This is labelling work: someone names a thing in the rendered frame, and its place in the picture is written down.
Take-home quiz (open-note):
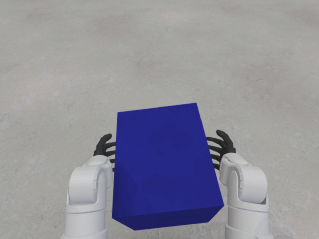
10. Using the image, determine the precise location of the left robot forearm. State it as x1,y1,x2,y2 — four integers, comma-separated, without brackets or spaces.
60,155,114,239

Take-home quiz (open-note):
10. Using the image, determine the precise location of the right robot forearm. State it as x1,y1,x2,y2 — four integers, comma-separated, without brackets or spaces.
219,153,274,239

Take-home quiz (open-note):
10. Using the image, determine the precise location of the robot left hand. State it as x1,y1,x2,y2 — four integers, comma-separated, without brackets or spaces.
93,133,116,172

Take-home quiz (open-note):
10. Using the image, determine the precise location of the carton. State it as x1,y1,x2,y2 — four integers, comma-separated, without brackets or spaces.
112,103,224,231

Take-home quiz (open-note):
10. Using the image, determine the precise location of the robot right hand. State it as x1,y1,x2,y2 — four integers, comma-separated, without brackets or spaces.
206,130,236,170

